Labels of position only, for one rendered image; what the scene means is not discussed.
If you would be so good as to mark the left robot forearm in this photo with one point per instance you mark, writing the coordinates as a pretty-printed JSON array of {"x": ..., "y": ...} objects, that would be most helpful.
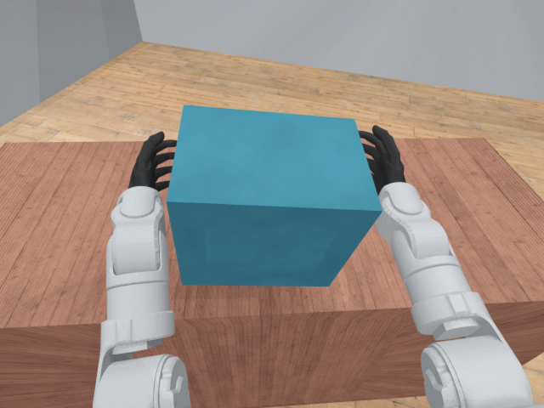
[{"x": 137, "y": 276}]

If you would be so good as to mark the left robot upper arm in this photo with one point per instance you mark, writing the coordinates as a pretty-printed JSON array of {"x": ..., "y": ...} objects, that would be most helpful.
[{"x": 158, "y": 381}]

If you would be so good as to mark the left robot hand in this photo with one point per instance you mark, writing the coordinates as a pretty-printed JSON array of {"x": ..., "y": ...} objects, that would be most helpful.
[{"x": 144, "y": 171}]

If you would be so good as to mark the carton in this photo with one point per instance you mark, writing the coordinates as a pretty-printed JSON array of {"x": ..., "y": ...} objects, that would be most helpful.
[{"x": 261, "y": 198}]

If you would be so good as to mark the right robot hand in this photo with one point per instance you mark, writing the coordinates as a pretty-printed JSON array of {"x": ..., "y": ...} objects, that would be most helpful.
[{"x": 387, "y": 167}]

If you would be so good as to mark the right robot forearm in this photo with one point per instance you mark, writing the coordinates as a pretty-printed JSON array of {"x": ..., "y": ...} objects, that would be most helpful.
[{"x": 443, "y": 304}]

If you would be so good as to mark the right robot upper arm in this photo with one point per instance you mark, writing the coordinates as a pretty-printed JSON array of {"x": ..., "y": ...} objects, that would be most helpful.
[{"x": 473, "y": 372}]

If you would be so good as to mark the pedestal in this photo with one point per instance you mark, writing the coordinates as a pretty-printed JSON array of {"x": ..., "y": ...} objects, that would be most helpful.
[{"x": 252, "y": 346}]

